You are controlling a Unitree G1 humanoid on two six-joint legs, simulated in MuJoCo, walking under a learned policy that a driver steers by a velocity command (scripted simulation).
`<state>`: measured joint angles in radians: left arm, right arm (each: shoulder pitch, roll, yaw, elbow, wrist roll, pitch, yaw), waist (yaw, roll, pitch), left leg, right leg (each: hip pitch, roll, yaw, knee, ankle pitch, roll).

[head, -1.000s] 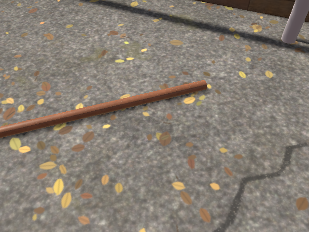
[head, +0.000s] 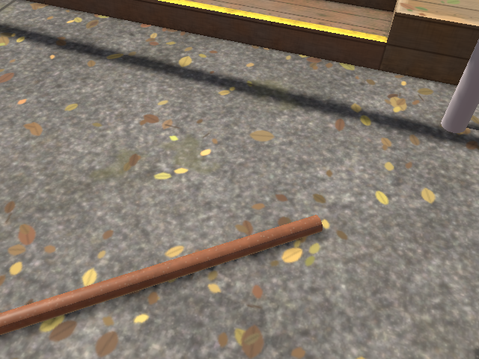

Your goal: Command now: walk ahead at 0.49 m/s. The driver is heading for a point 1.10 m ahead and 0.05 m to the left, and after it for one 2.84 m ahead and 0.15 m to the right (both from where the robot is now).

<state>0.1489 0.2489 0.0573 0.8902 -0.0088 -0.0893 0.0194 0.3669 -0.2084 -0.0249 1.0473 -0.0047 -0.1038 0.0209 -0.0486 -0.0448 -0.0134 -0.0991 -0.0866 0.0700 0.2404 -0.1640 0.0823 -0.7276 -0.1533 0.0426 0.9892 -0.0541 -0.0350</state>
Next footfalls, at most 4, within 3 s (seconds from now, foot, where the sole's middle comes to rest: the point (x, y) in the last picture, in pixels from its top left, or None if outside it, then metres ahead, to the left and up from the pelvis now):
0.26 right None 0.34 -0.15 -0.78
0.82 left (205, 319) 0.65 0.09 -0.78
1.24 right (283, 225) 0.93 -0.17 -0.72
1.76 left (204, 214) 1.03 0.09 -0.78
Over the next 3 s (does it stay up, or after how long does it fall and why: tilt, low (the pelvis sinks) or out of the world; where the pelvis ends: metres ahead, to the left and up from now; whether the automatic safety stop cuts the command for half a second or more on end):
stays up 1.42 -0.06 -0.01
